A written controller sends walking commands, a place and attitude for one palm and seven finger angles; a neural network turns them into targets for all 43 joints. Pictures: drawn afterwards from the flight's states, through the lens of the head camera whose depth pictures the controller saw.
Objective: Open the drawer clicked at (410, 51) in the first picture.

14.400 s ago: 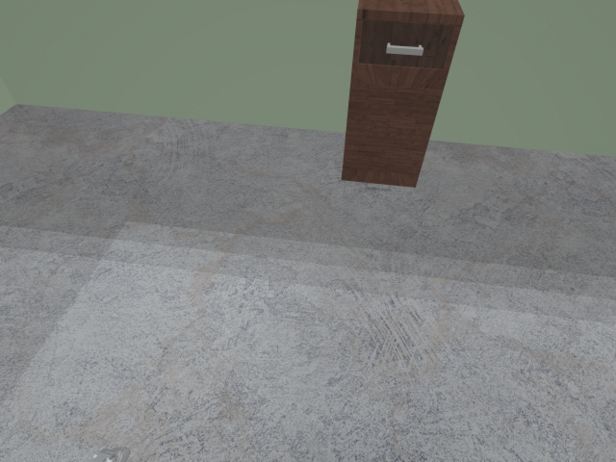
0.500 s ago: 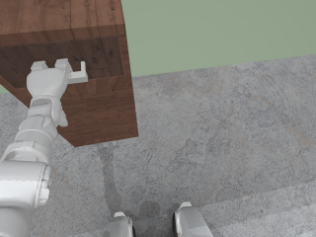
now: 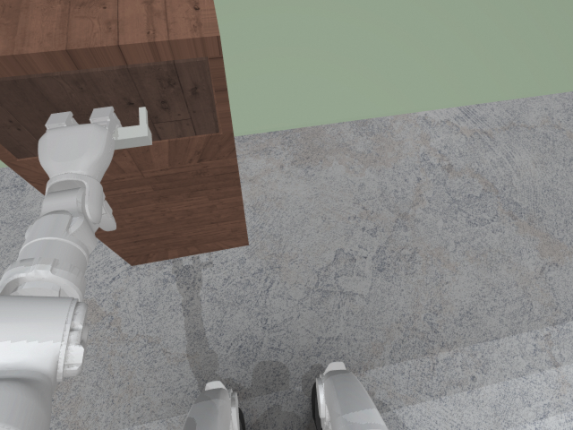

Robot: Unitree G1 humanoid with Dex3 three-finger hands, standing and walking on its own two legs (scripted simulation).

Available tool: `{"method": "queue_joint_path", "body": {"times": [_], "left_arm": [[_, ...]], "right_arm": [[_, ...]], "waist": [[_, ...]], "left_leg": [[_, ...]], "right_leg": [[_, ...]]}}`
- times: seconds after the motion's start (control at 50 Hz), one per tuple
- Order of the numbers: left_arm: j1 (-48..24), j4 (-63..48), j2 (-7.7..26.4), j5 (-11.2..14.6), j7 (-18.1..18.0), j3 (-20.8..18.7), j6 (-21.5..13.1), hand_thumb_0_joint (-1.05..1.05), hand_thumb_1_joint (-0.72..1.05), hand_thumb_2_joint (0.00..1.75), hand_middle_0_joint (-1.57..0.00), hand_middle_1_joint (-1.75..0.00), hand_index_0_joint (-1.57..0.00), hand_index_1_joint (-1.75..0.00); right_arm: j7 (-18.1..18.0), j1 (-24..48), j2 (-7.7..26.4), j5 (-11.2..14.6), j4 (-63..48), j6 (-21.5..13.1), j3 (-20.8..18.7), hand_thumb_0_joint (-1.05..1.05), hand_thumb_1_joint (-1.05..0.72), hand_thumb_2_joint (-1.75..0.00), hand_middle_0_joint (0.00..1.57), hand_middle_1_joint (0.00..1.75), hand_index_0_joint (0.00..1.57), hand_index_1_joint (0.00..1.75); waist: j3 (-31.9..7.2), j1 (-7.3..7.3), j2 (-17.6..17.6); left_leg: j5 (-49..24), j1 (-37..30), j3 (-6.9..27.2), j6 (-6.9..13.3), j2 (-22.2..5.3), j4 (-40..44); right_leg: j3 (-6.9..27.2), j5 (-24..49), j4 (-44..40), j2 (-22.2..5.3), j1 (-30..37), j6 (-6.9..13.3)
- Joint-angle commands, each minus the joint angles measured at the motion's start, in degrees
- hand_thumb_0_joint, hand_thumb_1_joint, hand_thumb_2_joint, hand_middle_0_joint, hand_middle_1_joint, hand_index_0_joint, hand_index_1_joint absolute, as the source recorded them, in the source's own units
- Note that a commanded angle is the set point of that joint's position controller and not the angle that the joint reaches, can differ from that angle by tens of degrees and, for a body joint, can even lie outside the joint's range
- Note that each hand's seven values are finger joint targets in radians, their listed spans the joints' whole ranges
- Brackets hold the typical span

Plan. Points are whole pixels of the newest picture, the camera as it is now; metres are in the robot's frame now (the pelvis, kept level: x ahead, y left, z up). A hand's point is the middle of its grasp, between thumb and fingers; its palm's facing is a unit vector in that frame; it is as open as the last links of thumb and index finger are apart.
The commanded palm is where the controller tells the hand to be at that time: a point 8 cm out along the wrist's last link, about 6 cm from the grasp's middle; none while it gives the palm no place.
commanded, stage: lower the fingers behind the handle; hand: left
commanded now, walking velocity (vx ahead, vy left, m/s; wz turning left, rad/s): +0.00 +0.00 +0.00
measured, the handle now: (102, 129) +0.56 +0.24 +0.00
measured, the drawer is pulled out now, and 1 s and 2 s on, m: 0.00 0.00 0.11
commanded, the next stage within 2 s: close the thumb around the handle in 0.08 s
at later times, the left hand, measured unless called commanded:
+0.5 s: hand (97, 171) +0.49 +0.25 -0.01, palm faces -0.06 -0.02 -1.00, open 10.9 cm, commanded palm +0.48 +0.24 +0.04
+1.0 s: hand (97, 170) +0.50 +0.25 -0.02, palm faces -0.06 -0.02 -1.00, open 5.9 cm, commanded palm +0.48 +0.24 +0.04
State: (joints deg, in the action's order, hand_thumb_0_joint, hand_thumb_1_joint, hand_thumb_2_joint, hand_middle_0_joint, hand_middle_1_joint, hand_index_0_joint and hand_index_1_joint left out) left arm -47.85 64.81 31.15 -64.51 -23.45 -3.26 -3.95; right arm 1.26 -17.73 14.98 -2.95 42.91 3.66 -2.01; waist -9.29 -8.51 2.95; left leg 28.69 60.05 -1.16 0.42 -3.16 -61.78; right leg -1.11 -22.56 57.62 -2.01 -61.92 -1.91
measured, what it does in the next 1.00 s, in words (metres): stands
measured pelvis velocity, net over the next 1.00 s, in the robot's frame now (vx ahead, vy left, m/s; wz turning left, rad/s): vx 0.00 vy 0.00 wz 0.00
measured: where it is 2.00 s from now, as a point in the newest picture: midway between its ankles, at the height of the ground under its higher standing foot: outside the picture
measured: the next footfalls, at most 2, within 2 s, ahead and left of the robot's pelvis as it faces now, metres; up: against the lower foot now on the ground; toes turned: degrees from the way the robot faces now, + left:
none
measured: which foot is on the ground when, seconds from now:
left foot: down 0.00-1.00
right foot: down 0.00-1.00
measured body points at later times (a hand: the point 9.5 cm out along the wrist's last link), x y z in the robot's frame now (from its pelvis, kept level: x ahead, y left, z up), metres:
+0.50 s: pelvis +0.00 +0.00 +0.00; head +0.15 +0.00 +0.42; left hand +0.49 +0.24 +0.04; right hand +0.00 -0.27 -0.13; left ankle -0.01 +0.11 -0.66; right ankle +0.03 -0.15 -0.66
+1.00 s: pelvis +0.00 +0.00 +0.00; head +0.15 +0.01 +0.42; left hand +0.49 +0.25 +0.04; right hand +0.00 -0.27 -0.13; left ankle -0.01 +0.11 -0.66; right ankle +0.03 -0.15 -0.66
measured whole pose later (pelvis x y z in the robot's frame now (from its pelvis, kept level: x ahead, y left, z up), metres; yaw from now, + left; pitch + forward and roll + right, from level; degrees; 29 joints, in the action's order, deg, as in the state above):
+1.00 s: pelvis +0.00 +0.00 +0.00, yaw +0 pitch +27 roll -2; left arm -48.6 64.8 31.7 -64.3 -23.9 -2.9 -4.2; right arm 0.9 -18.0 15.4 -2.6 42.7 3.5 -1.6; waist -9.0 -8.6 3.0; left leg 28.9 60.9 -1.2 0.6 -3.1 -62.4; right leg -0.9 -22.6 58.0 -2.0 -62.7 -2.1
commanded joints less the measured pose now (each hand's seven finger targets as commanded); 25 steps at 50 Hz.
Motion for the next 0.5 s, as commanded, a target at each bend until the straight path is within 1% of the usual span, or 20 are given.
{"method": "queue_joint_path", "body": {"times": [0.0, 0.02, 0.04, 0.08, 0.1, 0.12, 0.14, 0.16, 0.18, 0.22, 0.26, 0.28, 0.32, 0.34, 0.36, 0.4, 0.42, 0.44, 0.46, 0.48], "left_arm": [[-20.5, -9.9, 17.8, 0.8, -1.9, -4.2, -0.5, 0.00, -0.50, 0.30, -0.30, -1.20, -0.30, -1.20], [-19.4, -9.6, 18.3, 0.6, -1.9, -4.6, -0.5, 0.00, -0.50, 0.30, -0.30, -1.20, -0.30, -1.20], [-18.4, -9.2, 17.7, 0.7, -1.9, -4.4, -0.4, 0.00, -0.50, 0.30, -0.30, -1.20, -0.30, -1.20], [-20.1, -9.1, 16.6, 0.5, -2.0, -3.6, -0.6, 0.00, -0.50, 0.30, -0.30, -1.20, -0.30, -1.20], [-19.3, -8.8, 16.6, 0.6, -2.2, -3.5, -0.5, 0.00, -0.50, 0.30, -0.30, -1.20, -0.30, -1.20], [-20.5, -8.9, 16.8, 0.3, -2.4, -3.5, -0.5, 0.00, -0.50, 0.30, -0.30, -1.20, -0.30, -1.20], [-20.6, -9.5, 17.3, 0.5, -2.6, -3.9, -0.5, 0.00, -0.50, 0.30, -0.30, -1.20, -0.30, -1.20], [-20.6, -9.6, 17.5, 0.3, -2.7, -4.0, -0.4, 0.00, -0.50, 0.30, -0.30, -1.20, -0.30, -1.20], [-20.5, -9.8, 17.6, 0.5, -2.9, -4.6, -0.3, 0.00, -0.44, 0.32, -0.30, -1.21, -0.30, -1.21], [-20.1, -9.1, 16.1, 0.7, -2.9, -3.4, 0.0, 0.00, -0.33, 0.37, -0.31, -1.22, -0.31, -1.22], [-20.2, -9.2, 17.4, 0.6, -3.0, -4.2, 0.3, 0.00, -0.22, 0.42, -0.32, -1.23, -0.32, -1.23], [-21.1, -9.5, 16.9, 0.6, -2.9, -3.7, 0.3, 0.00, -0.16, 0.44, -0.32, -1.24, -0.32, -1.24], [-22.5, -8.9, 15.0, 0.4, -2.9, -1.9, 0.7, 0.00, -0.05, 0.49, -0.33, -1.25, -0.33, -1.25], [-21.2, -8.4, 16.0, 0.6, -2.9, -2.9, 0.9, 0.00, 0.00, 0.52, -0.34, -1.25, -0.34, -1.25], [-21.7, -8.4, 16.8, 0.4, -2.8, -3.2, 1.0, 0.00, 0.06, 0.54, -0.34, -1.26, -0.34, -1.26], [-22.5, -9.0, 16.3, 0.6, -2.7, -2.9, 0.9, 0.00, 0.17, 0.59, -0.35, -1.27, -0.35, -1.27], [-21.9, -9.5, 16.0, 0.7, -2.6, -2.9, 0.7, 0.00, 0.23, 0.61, -0.35, -1.28, -0.35, -1.28], [-20.5, -8.7, 16.5, 0.8, -2.3, -3.4, 0.8, 0.00, 0.28, 0.64, -0.36, -1.28, -0.36, -1.28], [-19.9, -8.2, 16.4, 1.0, -2.1, -3.3, 0.9, 0.00, 0.34, 0.66, -0.36, -1.29, -0.36, -1.29], [-20.5, -8.2, 17.3, 1.0, -1.9, -3.9, 0.8, 0.00, 0.40, 0.68, -0.36, -1.30, -0.36, -1.30]], "right_arm": [[-1.1, -10.2, 10.7, -0.4, -1.8, -0.4, -3.5, 0.00, -0.90, -0.90, 0.20, 0.30, 0.20, 0.30], [-1.1, -10.2, 10.6, -0.3, -1.9, -0.3, -3.5, 0.00, -0.90, -0.90, 0.20, 0.30, 0.20, 0.30], [-1.1, -10.1, 10.6, -0.3, -2.0, -0.2, -3.5, 0.00, -0.90, -0.90, 0.20, 0.30, 0.20, 0.30], [-1.2, -10.1, 10.4, -0.3, -1.8, -0.3, -3.5, 0.00, -0.90, -0.90, 0.20, 0.30, 0.20, 0.30], [-1.0, -10.0, 10.6, -0.2, -1.9, -0.3, -3.5, 0.00, -0.90, -0.90, 0.20, 0.30, 0.20, 0.30], [-1.1, -10.2, 10.7, -0.3, -1.9, -0.4, -3.6, 0.00, -0.90, -0.90, 0.20, 0.30, 0.20, 0.30], [-1.1, -10.2, 10.7, -0.3, -2.0, -0.4, -3.5, 0.00, -0.90, -0.90, 0.20, 0.30, 0.20, 0.30], [-1.1, -10.3, 10.7, -0.3, -1.9, -0.4, -3.6, 0.00, -0.90, -0.90, 0.20, 0.30, 0.20, 0.30], [-1.0, -10.3, 10.7, -0.4, -1.8, -0.3, -3.7, 0.00, -0.90, -0.90, 0.20, 0.30, 0.20, 0.30], [-1.0, -10.3, 10.7, -0.3, -1.9, -0.3, -3.7, 0.00, -0.90, -0.90, 0.20, 0.30, 0.20, 0.30], [-0.9, -10.2, 10.9, -0.3, -1.8, -0.3, -3.7, 0.00, -0.90, -0.90, 0.20, 0.30, 0.20, 0.30], [-1.0, -10.2, 10.8, -0.3, -1.9, -0.3, -3.6, 0.00, -0.90, -0.90, 0.20, 0.30, 0.20, 0.30], [-1.0, -10.4, 10.6, -0.2, -1.7, -0.5, -3.7, 0.00, -0.90, -0.90, 0.20, 0.30, 0.20, 0.30], [-0.9, -10.4, 10.8, -0.2, -1.7, -0.5, -3.6, 0.00, -0.90, -0.90, 0.20, 0.30, 0.20, 0.30], [-0.9, -10.4, 11.0, -0.2, -1.7, -0.4, -3.5, 0.00, -0.90, -0.90, 0.20, 0.30, 0.20, 0.30], [-1.0, -10.6, 10.9, -0.3, -1.7, -0.4, -3.6, 0.00, -0.90, -0.90, 0.20, 0.30, 0.20, 0.30], [-1.0, -10.8, 10.8, -0.3, -1.8, -0.5, -3.7, 0.00, -0.90, -0.90, 0.20, 0.30, 0.20, 0.30], [-1.0, -10.5, 10.9, -0.3, -1.8, -0.4, -3.6, 0.00, -0.90, -0.90, 0.20, 0.30, 0.20, 0.30], [-1.1, -10.5, 10.8, -0.2, -1.9, -0.4, -3.5, 0.00, -0.90, -0.90, 0.20, 0.30, 0.20, 0.30], [-1.2, -10.3, 10.9, -0.3, -1.6, -0.3, -3.3, 0.00, -0.90, -0.90, 0.20, 0.30, 0.20, 0.30]], "waist": [[-27.7, 0.27, 2.9], [-27.9, 0.88, 2.8], [-28.2, 0.97, 2.9], [-26.9, 0.01, 2.6], [-26.0, 0.52, 3.6], [-26.5, -0.14, 2.7], [-27.2, 0.39, 3.8], [-28.2, 0.19, 3.3], [-29.0, 0.51, 3.6], [-28.3, 0.27, 3.3], [-28.8, 0.49, 3.4], [-28.9, 0.33, 3.7], [-27.2, -0.58, 3.9], [-27.4, 0.02, 3.9], [-27.5, -0.09, 3.8], [-28.2, -0.41, 3.8], [-29.2, -0.10, 3.7], [-28.7, 0.26, 3.0], [-28.4, 0.08, 2.2], [-28.1, 0.04, 1.9]], "left_leg": [[-22.7, -15.5, 0.6, 1.8, 3.5, 6.2], [-23.4, -15.4, 0.7, 1.7, 3.6, 6.2], [-23.6, -15.4, 0.6, 1.8, 3.6, 6.1], [-24.0, -15.4, 0.8, 1.7, 3.4, 5.9], [-22.7, -15.0, 0.6, 1.6, 3.5, 6.1], [-22.6, -15.2, 1.0, 1.6, 3.4, 5.9], [-22.9, -15.3, 0.8, 1.6, 3.5, 5.9], [-23.7, -16.1, 1.0, 1.6, 3.4, 5.7], [-25.1, -16.9, 1.1, 1.5, 3.4, 5.7], [-24.0, -16.6, 1.1, 1.5, 3.4, 5.9], [-24.0, -16.5, 0.9, 1.5, 3.4, 5.8], [-24.1, -16.8, 1.3, 1.4, 3.4, 5.9], [-23.1, -16.7, 1.3, 1.4, 3.3, 6.2], [-23.3, -16.8, 1.3, 1.4, 3.3, 6.2], [-23.2, -16.8, 1.4, 1.4, 3.3, 6.2], [-23.3, -17.1, 1.4, 1.5, 3.2, 6.2], [-24.0, -17.5, 1.4, 1.5, 3.3, 6.1], [-23.8, -17.0, 1.1, 1.5, 3.4, 6.2], [-23.3, -16.2, 1.0, 1.7, 3.5, 6.1], [-23.2, -15.7, 1.0, 1.7, 3.4, 6.1]], "right_leg": [[-1.2, 17.6, -4.8, 3.6, 18.6, 3.3], [-1.2, 18.2, -4.6, 3.7, 19.1, 3.4], [-1.2, 18.5, -4.5, 3.7, 19.1, 3.4], [-1.4, 18.3, -4.4, 3.7, 17.7, 3.4], [-1.5, 16.9, -4.5, 3.7, 17.2, 3.4], [-1.5, 16.6, -4.4, 3.7, 16.6, 3.3], [-1.5, 16.9, -4.3, 3.7, 17.1, 3.4], [-1.5, 17.4, -4.2, 3.7, 17.1, 3.4], [-1.6, 18.2, -4.0, 3.8, 17.3, 3.4], [-1.7, 17.3, -4.3, 3.8, 17.1, 3.3], [-1.6, 17.5, -4.3, 3.8, 17.5, 3.3], [-1.6, 17.1, -4.2, 3.8, 17.0, 3.5], [-1.9, 16.1, -4.6, 3.8, 16.0, 3.4], [-1.9, 16.1, -4.6, 3.8, 16.3, 3.4], [-1.9, 16.0, -4.5, 3.8, 16.1, 3.4], [-1.8, 16.2, -4.6, 3.8, 16.5, 3.3], [-1.8, 16.9, -4.6, 3.8, 17.1, 3.3], [-1.7, 17.1, -4.7, 3.8, 17.7, 3.3], [-1.5, 17.4, -4.8, 3.8, 18.2, 3.2], [-1.5, 17.4, -4.6, 3.8, 18.1, 3.3]]}}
